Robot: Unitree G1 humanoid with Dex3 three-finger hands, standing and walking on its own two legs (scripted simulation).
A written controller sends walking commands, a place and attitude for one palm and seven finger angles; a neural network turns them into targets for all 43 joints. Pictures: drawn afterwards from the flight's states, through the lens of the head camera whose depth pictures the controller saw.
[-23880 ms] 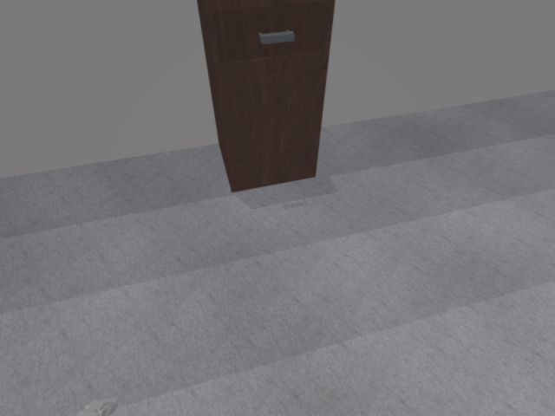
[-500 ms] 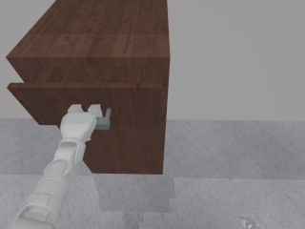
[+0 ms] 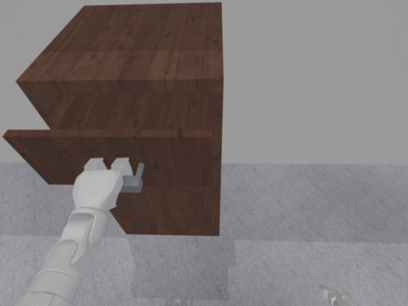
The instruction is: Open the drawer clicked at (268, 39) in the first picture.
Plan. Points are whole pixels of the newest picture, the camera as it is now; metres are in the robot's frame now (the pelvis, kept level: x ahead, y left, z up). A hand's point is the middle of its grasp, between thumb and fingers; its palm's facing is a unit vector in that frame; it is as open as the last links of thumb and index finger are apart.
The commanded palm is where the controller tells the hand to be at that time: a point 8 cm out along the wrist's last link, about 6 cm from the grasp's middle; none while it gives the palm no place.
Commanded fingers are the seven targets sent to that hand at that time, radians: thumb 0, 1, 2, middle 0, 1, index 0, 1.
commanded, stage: pull the drawer open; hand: left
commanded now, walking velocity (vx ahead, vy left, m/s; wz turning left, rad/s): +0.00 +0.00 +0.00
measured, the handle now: (114, 175) +0.38 +0.22 +0.04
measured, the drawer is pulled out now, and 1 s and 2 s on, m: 0.14 0.26 0.29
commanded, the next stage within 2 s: open the thumb to release the handle in 1.64 s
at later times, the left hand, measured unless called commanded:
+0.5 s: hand (102, 223) +0.28 +0.22 +0.01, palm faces +0.02 -0.06 -1.00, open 5.8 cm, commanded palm +0.24 +0.23 +0.06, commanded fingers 0.00 0.90 0.90 -0.40 -1.35 -0.40 -1.35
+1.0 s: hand (92, 257) +0.21 +0.22 +0.01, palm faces +0.02 -0.07 -1.00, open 5.8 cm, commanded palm +0.18 +0.23 +0.06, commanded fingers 0.00 0.90 0.90 -0.40 -1.35 -0.40 -1.35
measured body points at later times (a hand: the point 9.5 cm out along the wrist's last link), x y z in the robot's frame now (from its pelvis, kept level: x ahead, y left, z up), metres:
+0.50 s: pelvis +0.00 +0.00 +0.00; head +0.02 -0.02 +0.45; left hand +0.27 +0.22 +0.07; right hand +0.18 -0.24 -0.11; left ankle +0.00 +0.12 -0.71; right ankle -0.02 -0.11 -0.71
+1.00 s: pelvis +0.00 -0.01 -0.01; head +0.02 -0.03 +0.44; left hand +0.20 +0.22 +0.07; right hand +0.21 -0.22 -0.10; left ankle +0.00 +0.12 -0.71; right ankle -0.02 -0.11 -0.71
